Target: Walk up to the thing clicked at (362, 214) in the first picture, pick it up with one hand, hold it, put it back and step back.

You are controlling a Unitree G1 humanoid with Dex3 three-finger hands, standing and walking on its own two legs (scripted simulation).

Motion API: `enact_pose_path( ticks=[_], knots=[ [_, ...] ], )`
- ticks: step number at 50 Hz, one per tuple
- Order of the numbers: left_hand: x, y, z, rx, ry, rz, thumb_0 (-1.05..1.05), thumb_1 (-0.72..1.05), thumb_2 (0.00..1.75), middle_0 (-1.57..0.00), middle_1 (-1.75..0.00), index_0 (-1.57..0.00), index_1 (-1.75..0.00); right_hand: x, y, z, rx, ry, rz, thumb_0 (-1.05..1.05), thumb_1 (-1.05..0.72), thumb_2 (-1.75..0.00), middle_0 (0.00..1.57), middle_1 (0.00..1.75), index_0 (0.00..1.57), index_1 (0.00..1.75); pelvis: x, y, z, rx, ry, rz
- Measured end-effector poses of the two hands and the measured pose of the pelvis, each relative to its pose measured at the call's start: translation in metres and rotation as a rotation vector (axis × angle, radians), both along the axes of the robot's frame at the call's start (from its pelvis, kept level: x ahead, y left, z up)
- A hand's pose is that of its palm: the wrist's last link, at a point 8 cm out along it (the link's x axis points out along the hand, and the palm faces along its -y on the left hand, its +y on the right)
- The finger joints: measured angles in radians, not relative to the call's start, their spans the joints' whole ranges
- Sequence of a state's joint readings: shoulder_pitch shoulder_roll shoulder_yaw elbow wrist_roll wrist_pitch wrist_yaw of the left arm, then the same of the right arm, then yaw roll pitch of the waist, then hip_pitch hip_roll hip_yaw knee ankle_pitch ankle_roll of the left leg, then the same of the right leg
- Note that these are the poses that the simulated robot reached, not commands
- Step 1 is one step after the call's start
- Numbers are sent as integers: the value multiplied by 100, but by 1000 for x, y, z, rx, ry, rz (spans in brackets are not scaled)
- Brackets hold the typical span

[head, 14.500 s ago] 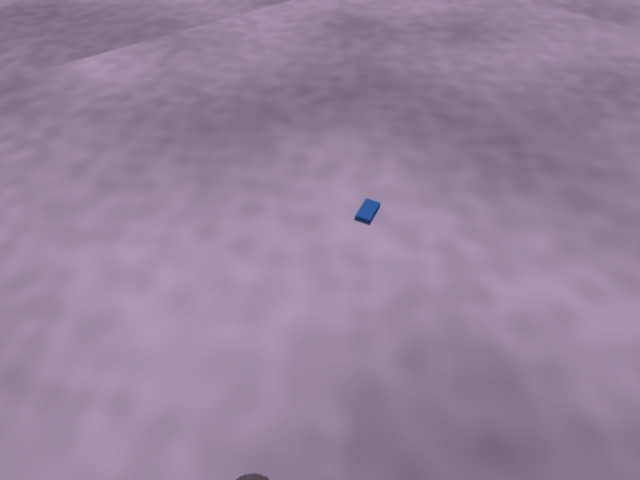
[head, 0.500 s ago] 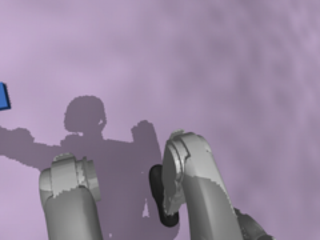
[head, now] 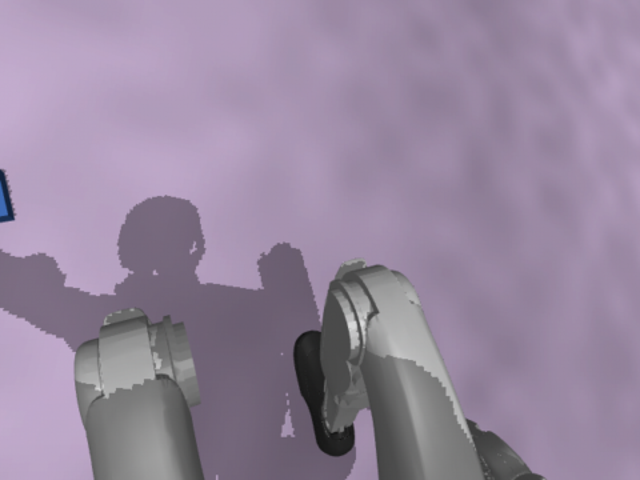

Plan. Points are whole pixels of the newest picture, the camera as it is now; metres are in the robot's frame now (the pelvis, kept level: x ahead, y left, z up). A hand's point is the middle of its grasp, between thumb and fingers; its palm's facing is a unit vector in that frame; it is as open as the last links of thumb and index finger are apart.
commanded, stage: approach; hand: left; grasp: from above
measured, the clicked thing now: out of the picture +0.48 +0.39 -0.30
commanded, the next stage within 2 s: rest palm in 0.62 s
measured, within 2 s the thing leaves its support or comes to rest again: neither
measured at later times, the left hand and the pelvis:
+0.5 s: hand out of the picture +0.44 +0.39 -0.17, palm faces -0.49 -0.13 -0.86, open 14.1 cm; pelvis +0.00 +0.00 +0.01, yaw +0 degrees
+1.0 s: hand out of the picture +0.44 +0.38 -0.21, palm faces -0.46 -0.13 -0.88, open 14.2 cm; pelvis +0.00 +0.00 +0.00, yaw -1 degrees
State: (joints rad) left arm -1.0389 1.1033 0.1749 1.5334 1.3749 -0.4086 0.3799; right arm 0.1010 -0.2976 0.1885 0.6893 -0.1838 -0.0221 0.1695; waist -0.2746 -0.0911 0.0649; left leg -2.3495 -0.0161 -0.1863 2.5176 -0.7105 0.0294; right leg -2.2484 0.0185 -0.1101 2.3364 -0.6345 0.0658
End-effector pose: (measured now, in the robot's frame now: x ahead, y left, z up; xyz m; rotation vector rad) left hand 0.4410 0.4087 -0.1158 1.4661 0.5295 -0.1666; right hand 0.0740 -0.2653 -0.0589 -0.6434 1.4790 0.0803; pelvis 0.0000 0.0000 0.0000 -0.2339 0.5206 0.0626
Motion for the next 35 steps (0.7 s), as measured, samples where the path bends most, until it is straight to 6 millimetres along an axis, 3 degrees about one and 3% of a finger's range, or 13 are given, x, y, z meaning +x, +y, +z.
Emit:
enact_pose_path(
  ticks=[8,13,21,27,35],
  knots=[
    [32,-29,-2,-1,-20,-27,0,-52,100,-9,-103,-9,-102,-15,2,7,-7,-4,-37,0,-90,-89,20,30,20,30,1,0,1,-7,15,-6],
    [41,-39,-4,14,-32,-5,0,-52,100,-8,-103,-9,-102,-29,2,11,0,8,-73,0,-90,-88,20,30,20,30,2,0,3,-7,24,-11],
    [23,-24,4,58,41,63,0,-52,100,-8,-103,-9,-102,-37,0,4,41,36,-90,0,-90,-88,20,30,20,30,0,-3,7,11,30,-5],
    [7,-12,1,12,97,75,0,-52,99,-8,-102,-9,-101,-22,-4,3,33,15,-23,0,-90,-88,20,30,20,30,-4,-5,7,15,8,-1],
    [13,-21,-6,-50,36,-23,0,-52,100,-8,-103,-10,-101,-3,-8,11,-24,15,33,0,-90,-88,20,30,20,30,-2,-4,6,0,-8,-5]
  ],
)
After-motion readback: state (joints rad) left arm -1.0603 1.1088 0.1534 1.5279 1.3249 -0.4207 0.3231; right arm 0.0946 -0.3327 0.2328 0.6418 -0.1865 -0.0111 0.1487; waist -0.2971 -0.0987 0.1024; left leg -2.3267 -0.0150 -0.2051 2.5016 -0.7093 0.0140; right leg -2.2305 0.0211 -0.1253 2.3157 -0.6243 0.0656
